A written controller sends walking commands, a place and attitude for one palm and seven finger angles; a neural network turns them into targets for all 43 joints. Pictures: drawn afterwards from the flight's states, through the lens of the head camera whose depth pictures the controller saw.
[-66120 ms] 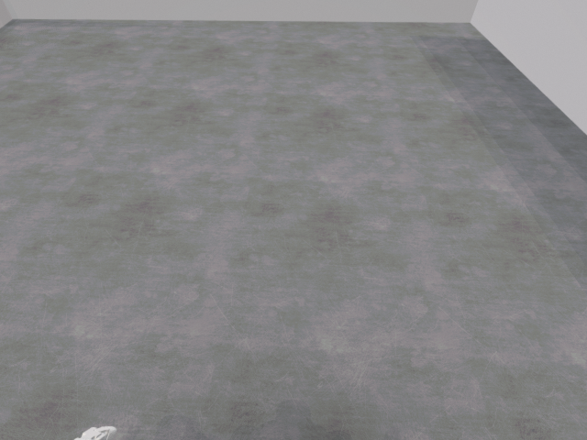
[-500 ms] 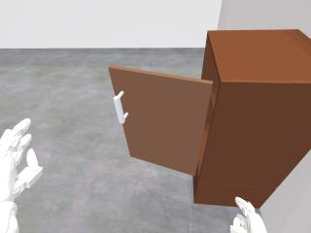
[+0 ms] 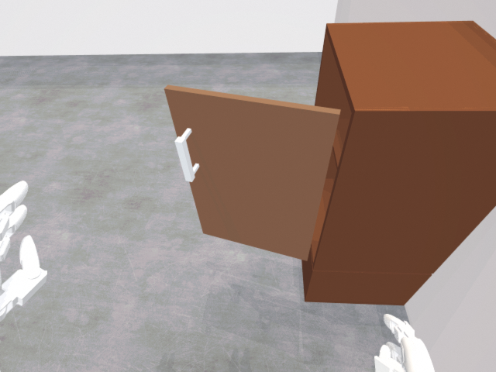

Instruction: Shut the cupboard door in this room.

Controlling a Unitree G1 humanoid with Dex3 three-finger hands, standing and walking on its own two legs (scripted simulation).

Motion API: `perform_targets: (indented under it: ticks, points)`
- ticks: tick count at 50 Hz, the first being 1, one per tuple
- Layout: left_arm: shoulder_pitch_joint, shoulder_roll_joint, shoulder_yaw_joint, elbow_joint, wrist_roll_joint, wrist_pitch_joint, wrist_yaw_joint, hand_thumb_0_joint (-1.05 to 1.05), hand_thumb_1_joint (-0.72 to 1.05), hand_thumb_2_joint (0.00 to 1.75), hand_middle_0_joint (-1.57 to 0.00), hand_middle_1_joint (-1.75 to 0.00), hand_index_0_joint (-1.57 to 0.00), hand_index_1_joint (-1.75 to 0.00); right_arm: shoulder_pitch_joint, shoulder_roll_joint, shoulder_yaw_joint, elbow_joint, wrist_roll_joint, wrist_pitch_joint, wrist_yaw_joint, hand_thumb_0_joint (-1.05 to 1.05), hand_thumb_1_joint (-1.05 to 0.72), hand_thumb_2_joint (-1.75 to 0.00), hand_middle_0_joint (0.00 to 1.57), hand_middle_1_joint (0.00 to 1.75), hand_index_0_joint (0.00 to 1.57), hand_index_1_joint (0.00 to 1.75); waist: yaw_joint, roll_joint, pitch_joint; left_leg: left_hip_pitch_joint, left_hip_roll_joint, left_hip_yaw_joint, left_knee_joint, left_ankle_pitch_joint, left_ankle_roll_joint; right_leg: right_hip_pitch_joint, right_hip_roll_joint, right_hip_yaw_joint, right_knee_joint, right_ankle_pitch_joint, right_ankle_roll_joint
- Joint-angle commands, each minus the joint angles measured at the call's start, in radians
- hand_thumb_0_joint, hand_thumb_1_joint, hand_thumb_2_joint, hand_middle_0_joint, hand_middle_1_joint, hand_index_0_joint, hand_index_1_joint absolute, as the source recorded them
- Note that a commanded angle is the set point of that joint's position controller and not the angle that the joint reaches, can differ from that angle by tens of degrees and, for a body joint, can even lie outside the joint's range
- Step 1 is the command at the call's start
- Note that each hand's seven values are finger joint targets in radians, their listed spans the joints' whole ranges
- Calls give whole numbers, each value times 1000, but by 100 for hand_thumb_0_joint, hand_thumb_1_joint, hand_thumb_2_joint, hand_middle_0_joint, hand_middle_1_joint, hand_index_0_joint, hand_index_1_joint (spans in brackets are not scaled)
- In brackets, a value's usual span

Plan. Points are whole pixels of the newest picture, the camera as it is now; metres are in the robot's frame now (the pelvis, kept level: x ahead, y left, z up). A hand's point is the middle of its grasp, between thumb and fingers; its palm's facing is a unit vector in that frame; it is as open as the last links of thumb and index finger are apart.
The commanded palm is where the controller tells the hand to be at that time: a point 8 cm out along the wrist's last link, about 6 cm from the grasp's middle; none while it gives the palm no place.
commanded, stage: step back with the hand held close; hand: left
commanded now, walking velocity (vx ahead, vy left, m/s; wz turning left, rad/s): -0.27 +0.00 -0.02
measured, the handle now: (188, 155) +0.62 +0.21 -0.04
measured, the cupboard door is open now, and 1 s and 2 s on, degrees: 75 75 75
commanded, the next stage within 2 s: stop stepping back and stand still in 1.06 s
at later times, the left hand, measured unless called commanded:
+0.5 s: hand out of the picture +0.12 +0.27 +0.16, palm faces +0.45 -0.77 -0.46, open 7.4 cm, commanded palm +0.07 +0.30 +0.17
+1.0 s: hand out of the picture +0.04 +0.27 +0.16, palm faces +0.43 -0.77 -0.47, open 7.4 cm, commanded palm -0.01 +0.31 +0.17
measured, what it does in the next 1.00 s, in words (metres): walks backwards: right foot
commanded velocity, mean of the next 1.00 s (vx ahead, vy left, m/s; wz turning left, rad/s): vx -0.34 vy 0.00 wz -0.05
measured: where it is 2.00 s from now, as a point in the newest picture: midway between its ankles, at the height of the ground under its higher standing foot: outside the picture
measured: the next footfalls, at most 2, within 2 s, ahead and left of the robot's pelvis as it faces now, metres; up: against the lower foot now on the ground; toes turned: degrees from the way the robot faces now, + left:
right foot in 0.84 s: -0.08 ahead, -0.12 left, +0.00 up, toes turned +9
right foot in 1.30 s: -0.22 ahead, -0.09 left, +0.00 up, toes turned +4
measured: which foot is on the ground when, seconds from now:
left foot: down 0.00-1.00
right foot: down 0.00-0.70, up 0.72-0.82, down 0.84-1.00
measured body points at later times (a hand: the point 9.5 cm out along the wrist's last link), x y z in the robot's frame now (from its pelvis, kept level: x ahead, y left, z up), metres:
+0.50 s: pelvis -0.07 +0.00 -0.01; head -0.07 +0.01 +0.44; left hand +0.09 +0.31 +0.18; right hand +0.10 -0.24 -0.09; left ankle +0.02 +0.11 -0.74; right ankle -0.02 -0.14 -0.74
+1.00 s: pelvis -0.13 +0.01 -0.01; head -0.13 +0.03 +0.44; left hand +0.01 +0.31 +0.19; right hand +0.04 -0.23 -0.09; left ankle -0.01 +0.11 -0.74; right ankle -0.12 -0.13 -0.74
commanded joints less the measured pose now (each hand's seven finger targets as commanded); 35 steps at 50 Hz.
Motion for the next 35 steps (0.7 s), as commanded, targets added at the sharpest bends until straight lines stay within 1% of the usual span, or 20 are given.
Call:
perform_targets:
  ticks: [1,4,5,8,9,10,13,14,15,18,19,22,24,25,26,28,29,31,33,35]
  points:
    - [-31,205,152,-223,-13,-60,37,0,90,90,-20,-30,-20,-30,-106,-107,-35,-185,6,-39,-17,0,-90,-90,20,30,20,30,-6,-18,-165,66,48,-29,-53,364,21,53,11,-1,20,356,-9]
    - [-11,233,184,-231,-11,-63,43,0,90,90,-20,-30,-20,-30,-102,-119,-42,-187,3,-38,-18,0,-90,-90,20,30,20,30,-2,-2,-167,10,55,-37,-66,298,25,74,18,7,33,340,-8]
    - [-5,204,158,-231,-13,-65,42,0,90,90,-20,-30,-20,-30,-100,-108,-36,-191,8,-39,-17,0,-90,-90,20,30,20,30,-7,-11,-159,-8,58,-42,-75,263,25,73,17,6,38,313,-7]
    - [-13,208,164,-238,-9,-77,48,0,90,90,-20,-30,-20,-30,-98,-113,-36,-193,7,-45,-17,0,-90,-90,20,30,20,30,-8,13,-125,-109,66,-53,-106,79,35,85,26,17,43,224,-5]
    - [-12,240,196,-237,-3,-84,51,0,90,90,-20,-30,-20,-30,-100,-123,-39,-192,2,-51,-19,0,-90,-90,20,30,20,30,-5,14,-116,-156,66,-63,-121,3,39,106,32,20,45,202,-4]
    - [-10,204,167,-230,-4,-91,49,0,90,90,-20,-30,-20,-30,-95,-113,-34,-193,6,-54,-18,0,-90,-90,20,30,20,30,-11,19,-101,-202,68,-70,-132,-65,42,118,31,21,55,178,-6]
    - [-27,202,173,-242,5,-114,53,0,90,90,-20,-30,-20,-30,-88,-119,-36,-192,7,-71,-16,0,-90,-90,20,30,20,30,-13,38,-81,-305,78,-94,-155,-238,55,147,44,31,78,120,-6]
    - [-31,237,202,-255,12,-123,55,0,90,90,-20,-30,-20,-30,-86,-129,-41,-188,2,-79,-18,0,-90,-90,20,30,20,30,-11,56,-85,-322,85,-100,-163,-265,59,155,52,31,87,113,-5]
    - [-31,200,174,-260,12,-129,53,0,90,90,-20,-30,-20,-30,-78,-118,-35,-188,3,-86,-16,0,-90,-90,20,30,20,30,-15,65,-85,-345,92,-112,-175,-291,62,164,56,25,108,100,-5]
    - [-57,198,175,-265,23,-144,57,0,90,90,-20,-30,-20,-30,-70,-125,-38,-178,-2,-109,-18,0,-90,-90,20,30,20,30,-13,89,-71,-424,111,-126,-182,-374,74,191,71,34,150,79,-3]
    - [-65,223,197,-271,27,-151,58,0,90,90,-20,-30,-20,-30,-67,-132,-41,-171,-6,-119,-19,0,-90,-90,20,30,20,30,-12,91,-75,-429,111,-132,-180,-382,75,192,74,39,148,75,-3]
    - [-75,196,172,-260,28,-162,60,0,90,90,-20,-30,-20,-30,-52,-119,-40,-162,-6,-137,-14,0,-90,-90,20,30,20,30,-15,22,-67,-400,81,-93,-91,-366,60,120,41,82,84,4,-14]
    - [-89,235,191,-264,28,-165,67,0,90,90,-20,-30,-20,-30,-37,-118,-46,-143,-15,-144,-10,0,-90,-90,20,30,20,30,-19,-52,-63,-283,31,-50,23,-294,31,-33,-21,157,-43,-120,-44]
    - [-86,196,148,-255,21,-164,69,0,90,90,-20,-30,-20,-30,-30,-95,-37,-137,-13,-144,-5,0,-90,-90,20,30,20,30,-25,-88,-47,-216,6,-27,77,-232,12,-123,-60,171,-98,-169,-61]
    - [-104,205,143,-258,20,-165,75,0,90,90,-20,-30,-20,-30,-32,-94,-36,-128,-16,-144,-2,0,-90,-90,20,30,20,30,-27,-117,-37,-158,-9,-10,121,-187,-1,-199,-84,184,-141,-203,-73]
    - [-124,214,136,-255,20,-170,86,0,90,90,-20,-30,-20,-30,-31,-92,-33,-110,-19,-139,-1,0,-90,-90,20,30,20,30,-34,-115,-32,-98,-18,-7,148,-152,-8,-271,-98,158,-170,-243,-80]
    - [-129,245,164,-261,22,-172,91,0,90,90,-20,-30,-20,-30,-34,-103,-38,-107,-20,-139,-5,0,-90,-90,20,30,20,30,-34,-78,-33,-90,-14,-20,111,-141,-7,-268,-76,139,-159,-223,-73]
    - [-116,228,153,-261,19,-183,91,0,90,90,-20,-30,-20,-30,-41,-102,-34,-118,-13,-137,-8,0,-90,-90,20,30,20,30,-34,-41,-33,-147,19,-77,6,-207,9,-212,-16,82,-111,-250,-42]
    - [-83,230,180,-252,25,-194,90,0,90,90,-20,-30,-20,-30,-49,-120,-39,-129,-10,-140,-12,0,-90,-90,20,30,20,30,-30,52,-34,-310,83,-159,-145,-357,45,-46,63,48,-1,-226,-14]
    - [-61,229,202,-288,33,-209,79,0,90,90,-20,-30,-20,-30,-60,-128,-44,-144,-7,-152,-14,0,-90,-90,20,30,20,30,-21,190,-72,-480,169,-269,-295,-461,89,173,144,19,235,-29,-5]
